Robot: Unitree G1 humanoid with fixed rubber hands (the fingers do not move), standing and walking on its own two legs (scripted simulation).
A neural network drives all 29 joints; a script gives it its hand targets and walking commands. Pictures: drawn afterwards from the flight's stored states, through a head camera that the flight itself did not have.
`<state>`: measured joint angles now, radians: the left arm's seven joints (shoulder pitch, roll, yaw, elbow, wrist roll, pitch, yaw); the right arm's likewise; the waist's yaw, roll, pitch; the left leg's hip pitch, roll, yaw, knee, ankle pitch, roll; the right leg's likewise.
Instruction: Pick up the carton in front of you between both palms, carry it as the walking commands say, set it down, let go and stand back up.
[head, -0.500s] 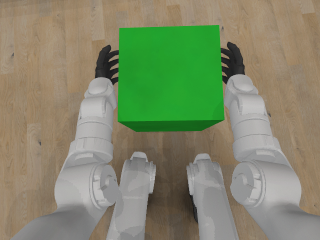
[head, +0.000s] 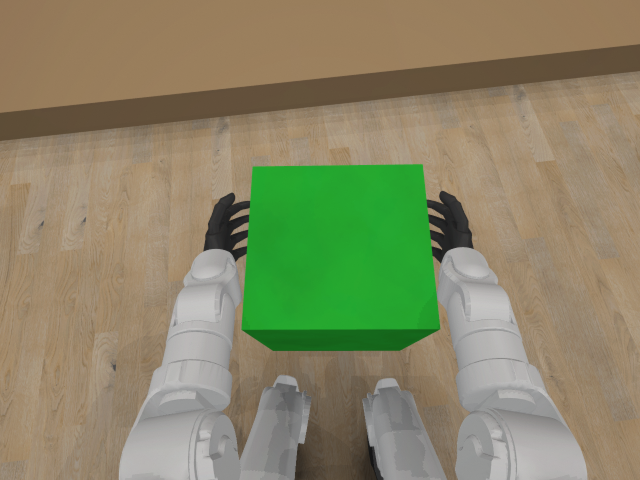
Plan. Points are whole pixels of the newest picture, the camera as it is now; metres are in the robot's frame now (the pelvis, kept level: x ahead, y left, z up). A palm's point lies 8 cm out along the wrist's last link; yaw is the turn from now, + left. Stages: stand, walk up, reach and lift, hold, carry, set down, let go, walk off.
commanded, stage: reach and lift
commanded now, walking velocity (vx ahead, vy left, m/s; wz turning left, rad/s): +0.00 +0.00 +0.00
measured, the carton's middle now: (336, 271) +0.41 +0.01 -0.11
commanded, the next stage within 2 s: hold in 1.78 s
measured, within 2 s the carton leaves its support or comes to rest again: neither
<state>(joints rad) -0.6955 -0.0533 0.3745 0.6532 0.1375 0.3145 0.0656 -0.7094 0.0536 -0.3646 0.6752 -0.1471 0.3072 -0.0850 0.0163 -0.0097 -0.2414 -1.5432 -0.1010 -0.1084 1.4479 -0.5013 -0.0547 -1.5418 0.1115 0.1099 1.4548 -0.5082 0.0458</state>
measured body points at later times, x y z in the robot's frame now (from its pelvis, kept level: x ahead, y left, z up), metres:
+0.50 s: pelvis +0.05 +0.00 +0.14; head +0.11 +0.00 +0.58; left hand +0.38 +0.16 +0.10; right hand +0.39 -0.15 +0.10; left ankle +0.07 +0.13 -0.56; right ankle +0.07 -0.13 -0.56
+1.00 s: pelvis +0.05 +0.00 +0.18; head +0.02 +0.00 +0.63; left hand +0.36 +0.16 +0.19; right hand +0.36 -0.15 +0.19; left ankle +0.07 +0.13 -0.56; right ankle +0.07 -0.13 -0.56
